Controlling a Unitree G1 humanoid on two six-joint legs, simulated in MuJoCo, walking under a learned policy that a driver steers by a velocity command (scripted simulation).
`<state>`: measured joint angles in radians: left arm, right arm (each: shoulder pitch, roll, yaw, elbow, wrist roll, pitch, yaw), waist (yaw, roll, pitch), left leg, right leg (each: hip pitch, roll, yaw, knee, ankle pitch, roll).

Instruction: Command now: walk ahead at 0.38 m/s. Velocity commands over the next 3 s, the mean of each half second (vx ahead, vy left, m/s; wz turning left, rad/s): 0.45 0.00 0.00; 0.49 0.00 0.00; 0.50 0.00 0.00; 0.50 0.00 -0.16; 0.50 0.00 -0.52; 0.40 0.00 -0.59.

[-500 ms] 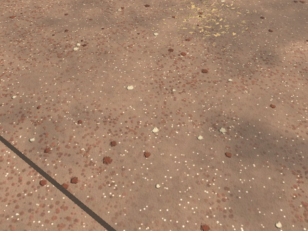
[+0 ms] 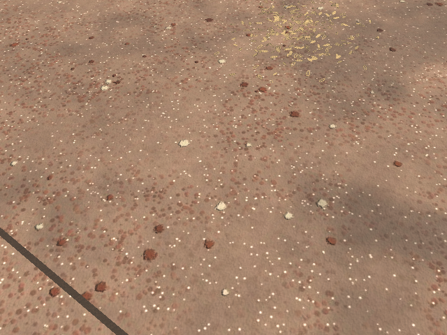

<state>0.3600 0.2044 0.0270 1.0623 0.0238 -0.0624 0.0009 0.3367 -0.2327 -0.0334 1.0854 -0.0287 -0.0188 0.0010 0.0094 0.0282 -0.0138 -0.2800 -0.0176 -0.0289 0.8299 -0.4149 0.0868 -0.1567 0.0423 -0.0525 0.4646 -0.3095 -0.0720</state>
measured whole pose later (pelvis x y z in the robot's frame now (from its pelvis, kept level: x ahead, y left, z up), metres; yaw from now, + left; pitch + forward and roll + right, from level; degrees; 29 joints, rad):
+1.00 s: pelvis +0.54 -0.01 -0.01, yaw +0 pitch +0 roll +0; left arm 0.08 0.20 0.05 0.92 0.03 -0.08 -0.01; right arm 0.42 -0.19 -0.03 1.07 -0.01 -0.08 -0.01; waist -0.03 0.01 0.07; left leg -0.18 -0.03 0.01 1.06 -0.41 0.09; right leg -0.39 0.04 -0.12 0.55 -0.17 -0.11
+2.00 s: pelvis +1.08 +0.01 -0.01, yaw -7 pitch +1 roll +1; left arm 0.04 0.18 0.04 0.88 0.03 -0.04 -0.04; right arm 0.45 -0.17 -0.04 1.06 -0.03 -0.10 -0.03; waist -0.04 -0.01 0.05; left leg 0.14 -0.05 0.19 0.23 -0.38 0.04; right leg -0.53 -0.01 -0.11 0.60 -0.11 -0.12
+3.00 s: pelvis +1.57 -0.14 +0.00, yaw -42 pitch +1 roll +1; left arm 0.09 0.26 0.05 0.71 0.04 0.01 -0.07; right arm 0.33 -0.25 -0.04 0.84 -0.01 -0.06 -0.01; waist -0.05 -0.04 0.08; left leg -0.06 0.02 0.23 0.36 -0.31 0.01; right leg -0.57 -0.02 -0.05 0.69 -0.11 -0.04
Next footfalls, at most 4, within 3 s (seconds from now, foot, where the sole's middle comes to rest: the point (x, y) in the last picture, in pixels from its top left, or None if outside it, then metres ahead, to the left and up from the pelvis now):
0.36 left None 0.35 0.08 -0.78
0.92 right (271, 297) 0.66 -0.08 -0.78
1.46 left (218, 220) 0.96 0.09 -0.78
2.04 right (262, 163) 1.25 -0.08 -0.78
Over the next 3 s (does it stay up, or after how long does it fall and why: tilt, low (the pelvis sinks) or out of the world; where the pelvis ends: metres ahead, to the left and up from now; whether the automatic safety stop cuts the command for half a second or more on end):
stays up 1.57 -0.14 0.00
